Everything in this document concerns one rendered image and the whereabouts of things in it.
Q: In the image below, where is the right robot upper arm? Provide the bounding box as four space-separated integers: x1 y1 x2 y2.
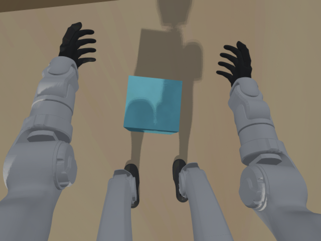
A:
239 164 321 241

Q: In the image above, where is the robot right forearm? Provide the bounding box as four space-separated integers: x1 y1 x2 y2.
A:
228 77 308 197

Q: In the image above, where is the left robot hand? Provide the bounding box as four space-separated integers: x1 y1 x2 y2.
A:
59 22 96 69

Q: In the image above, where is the robot left shin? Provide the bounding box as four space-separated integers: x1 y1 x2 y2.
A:
107 169 131 187

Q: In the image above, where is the robot left forearm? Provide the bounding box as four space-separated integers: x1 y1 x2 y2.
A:
3 56 79 188

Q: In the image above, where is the carton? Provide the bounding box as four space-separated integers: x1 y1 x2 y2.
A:
123 75 183 135

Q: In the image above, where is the left robot upper arm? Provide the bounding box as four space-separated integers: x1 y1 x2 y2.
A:
0 141 77 241

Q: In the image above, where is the right robot hand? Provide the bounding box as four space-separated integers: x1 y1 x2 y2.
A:
216 41 252 87

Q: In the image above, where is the right robot foot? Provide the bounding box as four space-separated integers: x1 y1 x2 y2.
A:
173 159 188 202

